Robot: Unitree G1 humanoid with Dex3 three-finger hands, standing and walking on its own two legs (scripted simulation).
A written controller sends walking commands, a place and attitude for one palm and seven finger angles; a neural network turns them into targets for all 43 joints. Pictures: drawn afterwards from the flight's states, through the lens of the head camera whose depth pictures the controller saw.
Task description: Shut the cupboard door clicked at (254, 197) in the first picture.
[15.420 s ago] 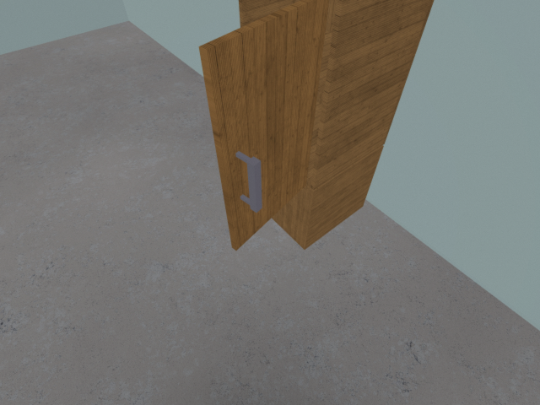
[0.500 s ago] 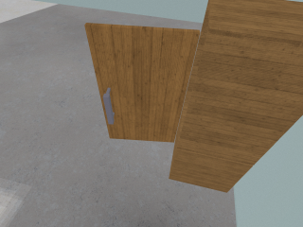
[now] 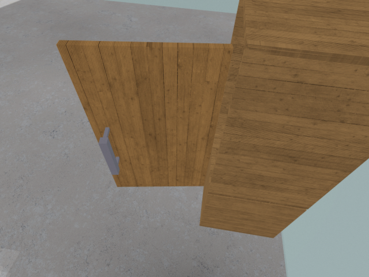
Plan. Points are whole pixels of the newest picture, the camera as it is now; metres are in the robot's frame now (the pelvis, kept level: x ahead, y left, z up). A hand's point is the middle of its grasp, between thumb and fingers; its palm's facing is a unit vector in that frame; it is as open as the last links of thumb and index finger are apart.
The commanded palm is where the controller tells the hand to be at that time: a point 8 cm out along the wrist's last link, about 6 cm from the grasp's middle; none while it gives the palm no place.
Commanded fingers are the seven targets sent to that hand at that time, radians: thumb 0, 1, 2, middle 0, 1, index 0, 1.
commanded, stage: come to a stop and stand still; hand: left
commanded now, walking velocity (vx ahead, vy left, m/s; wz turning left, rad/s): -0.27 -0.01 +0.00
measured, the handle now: (111, 152) +0.45 +0.24 -0.07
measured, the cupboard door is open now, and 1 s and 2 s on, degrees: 100 100 100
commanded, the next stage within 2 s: look again from close up in 0.88 s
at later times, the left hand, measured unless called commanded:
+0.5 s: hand out of the picture +0.06 +0.20 -0.18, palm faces +0.08 -0.97 -0.21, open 7.3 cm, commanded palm none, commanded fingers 0.00 0.90 0.90 -0.20 -0.30 -0.20 -0.30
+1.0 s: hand out of the picture -0.03 +0.17 -0.18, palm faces +0.03 -0.99 -0.17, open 7.3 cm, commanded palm none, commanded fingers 0.00 0.90 0.90 -0.20 -0.30 -0.20 -0.30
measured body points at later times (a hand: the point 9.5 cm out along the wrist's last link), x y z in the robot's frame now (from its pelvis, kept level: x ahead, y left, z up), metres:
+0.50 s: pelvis +0.02 +0.01 +0.00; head +0.05 +0.03 +0.44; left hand +0.05 +0.25 -0.16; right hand +0.12 -0.22 -0.15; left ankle +0.02 +0.09 -0.74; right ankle +0.00 -0.12 -0.74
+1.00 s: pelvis +0.00 +0.01 +0.00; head +0.02 +0.01 +0.45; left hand -0.03 +0.22 -0.16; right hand -0.01 -0.22 -0.16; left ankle +0.02 +0.09 -0.74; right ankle +0.00 -0.12 -0.74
